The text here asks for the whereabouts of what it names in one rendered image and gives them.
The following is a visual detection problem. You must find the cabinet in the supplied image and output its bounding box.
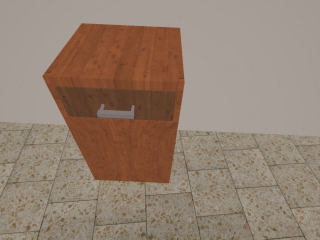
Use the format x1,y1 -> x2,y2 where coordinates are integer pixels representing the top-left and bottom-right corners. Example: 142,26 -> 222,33
42,23 -> 185,183

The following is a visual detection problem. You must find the handle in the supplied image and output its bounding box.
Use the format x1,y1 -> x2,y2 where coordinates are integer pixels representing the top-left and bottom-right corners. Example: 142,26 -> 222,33
97,104 -> 135,119

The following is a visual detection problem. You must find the drawer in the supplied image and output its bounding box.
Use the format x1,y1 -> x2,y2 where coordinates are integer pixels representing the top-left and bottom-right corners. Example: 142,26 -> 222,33
54,86 -> 176,122

